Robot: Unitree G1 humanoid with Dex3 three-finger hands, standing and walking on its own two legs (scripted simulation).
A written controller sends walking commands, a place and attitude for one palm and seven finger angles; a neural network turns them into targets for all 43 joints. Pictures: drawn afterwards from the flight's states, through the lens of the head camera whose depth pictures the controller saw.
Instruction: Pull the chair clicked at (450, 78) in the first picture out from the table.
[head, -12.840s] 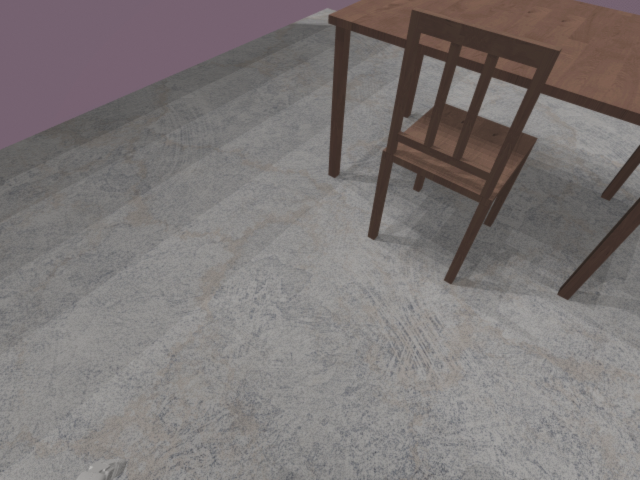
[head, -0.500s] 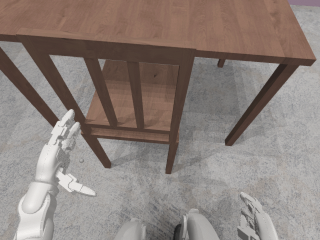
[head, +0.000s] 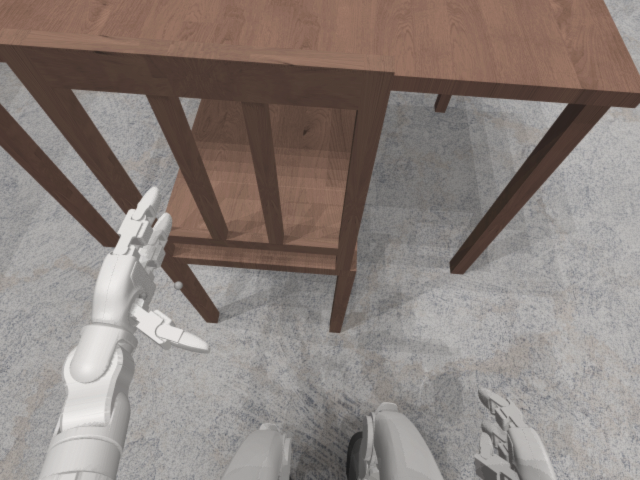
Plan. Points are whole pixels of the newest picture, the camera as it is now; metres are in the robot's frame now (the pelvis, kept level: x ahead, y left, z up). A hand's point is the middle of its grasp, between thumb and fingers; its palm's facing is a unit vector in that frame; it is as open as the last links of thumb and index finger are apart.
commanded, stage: aim the fingers beside a spindle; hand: left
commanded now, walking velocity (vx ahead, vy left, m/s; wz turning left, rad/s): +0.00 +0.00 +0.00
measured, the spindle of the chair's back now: (197, 180) +0.49 +0.18 +0.01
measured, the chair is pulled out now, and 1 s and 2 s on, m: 0.00 0.00 0.00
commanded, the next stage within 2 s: push the fingers through the gap in 0.90 s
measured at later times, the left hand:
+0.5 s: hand (194, 277) +0.35 +0.16 +0.01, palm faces -0.07 -1.00 -0.05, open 16.9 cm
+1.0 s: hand (193, 281) +0.35 +0.17 +0.01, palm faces -0.07 -1.00 -0.06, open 16.9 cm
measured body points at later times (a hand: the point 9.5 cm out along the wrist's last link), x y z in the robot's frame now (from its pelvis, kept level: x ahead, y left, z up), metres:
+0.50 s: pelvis +0.00 +0.00 -0.01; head +0.12 +0.00 +0.42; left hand +0.35 +0.22 +0.01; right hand +0.13 -0.25 -0.12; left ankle -0.02 +0.10 -0.64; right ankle +0.07 -0.11 -0.64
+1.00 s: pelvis -0.01 +0.00 -0.01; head +0.11 +0.00 +0.42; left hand +0.34 +0.22 +0.01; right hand +0.14 -0.25 -0.12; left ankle -0.02 +0.10 -0.64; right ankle +0.07 -0.11 -0.64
